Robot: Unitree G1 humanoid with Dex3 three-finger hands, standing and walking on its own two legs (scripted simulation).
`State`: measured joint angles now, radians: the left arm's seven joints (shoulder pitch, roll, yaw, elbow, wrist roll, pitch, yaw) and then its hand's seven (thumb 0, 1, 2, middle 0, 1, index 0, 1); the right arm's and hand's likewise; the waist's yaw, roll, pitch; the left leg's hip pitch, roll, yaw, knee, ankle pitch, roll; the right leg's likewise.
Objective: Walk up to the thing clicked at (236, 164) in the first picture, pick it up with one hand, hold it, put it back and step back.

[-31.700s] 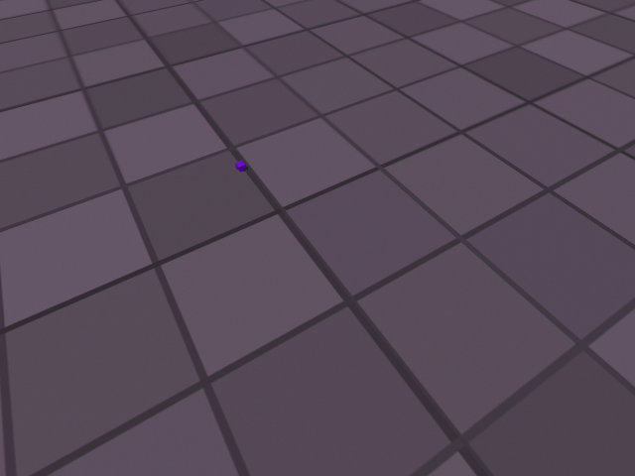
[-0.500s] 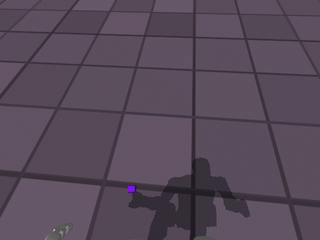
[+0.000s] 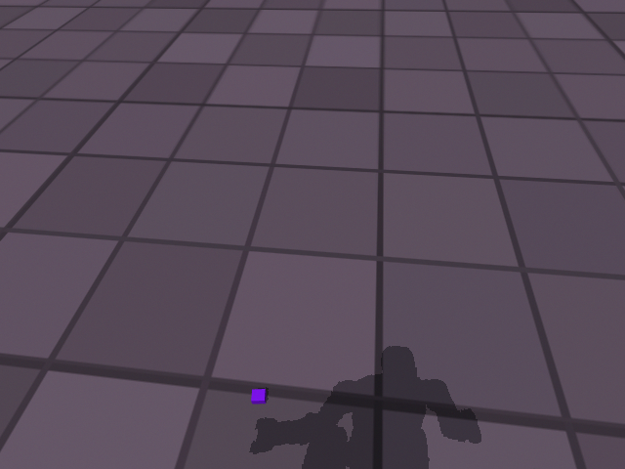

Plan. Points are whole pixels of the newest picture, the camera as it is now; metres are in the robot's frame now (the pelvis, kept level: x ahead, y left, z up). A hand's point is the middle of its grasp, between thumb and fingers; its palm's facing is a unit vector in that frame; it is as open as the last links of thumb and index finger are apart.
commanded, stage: walk up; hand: left
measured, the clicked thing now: (258, 396) +0.45 +0.23 -0.76
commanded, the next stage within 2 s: stand in 0.70 s
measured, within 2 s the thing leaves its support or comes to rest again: neither
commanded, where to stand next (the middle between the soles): +0.07 +0.00 m, yaw -1 degrees
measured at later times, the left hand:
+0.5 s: hand out of the picture +0.10 +0.26 -0.15, palm faces +0.00 -0.95 -0.31, open 7.4 cm
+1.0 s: hand out of the picture +0.08 +0.27 -0.15, palm faces -0.02 -0.94 -0.34, open 7.4 cm
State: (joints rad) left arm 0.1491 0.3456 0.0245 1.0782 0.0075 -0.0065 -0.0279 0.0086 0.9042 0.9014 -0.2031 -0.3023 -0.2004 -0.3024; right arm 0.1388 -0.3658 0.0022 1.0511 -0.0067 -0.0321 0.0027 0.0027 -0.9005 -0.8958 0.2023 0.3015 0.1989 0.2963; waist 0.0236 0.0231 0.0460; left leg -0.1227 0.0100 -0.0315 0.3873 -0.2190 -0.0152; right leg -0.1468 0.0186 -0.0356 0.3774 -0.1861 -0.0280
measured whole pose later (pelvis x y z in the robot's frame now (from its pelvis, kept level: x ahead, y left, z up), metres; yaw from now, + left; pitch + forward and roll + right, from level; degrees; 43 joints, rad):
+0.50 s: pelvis +0.01 +0.01 +0.00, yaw -1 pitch -2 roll +0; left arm 0.08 0.34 0.02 1.13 0.00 0.00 -0.02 0.01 0.91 0.90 -0.20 -0.30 -0.20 -0.30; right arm 0.12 -0.35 0.00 1.12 -0.01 -0.03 0.00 0.00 -0.90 -0.90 0.20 0.30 0.20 0.30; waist 0.00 0.00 0.05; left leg -0.09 0.00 -0.02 0.32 -0.20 0.00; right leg -0.12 0.01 -0.02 0.32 -0.16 -0.01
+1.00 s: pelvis +0.01 +0.01 +0.00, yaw -1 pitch -2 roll +0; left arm 0.10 0.34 0.00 1.15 0.00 -0.02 -0.01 0.01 0.91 0.90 -0.20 -0.30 -0.20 -0.30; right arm 0.11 -0.35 0.01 1.14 -0.01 -0.02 0.00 0.00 -0.90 -0.90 0.20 0.30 0.20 0.30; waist 0.01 0.01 0.05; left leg -0.08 -0.01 -0.01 0.30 -0.19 0.00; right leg -0.11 0.00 -0.02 0.30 -0.16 0.00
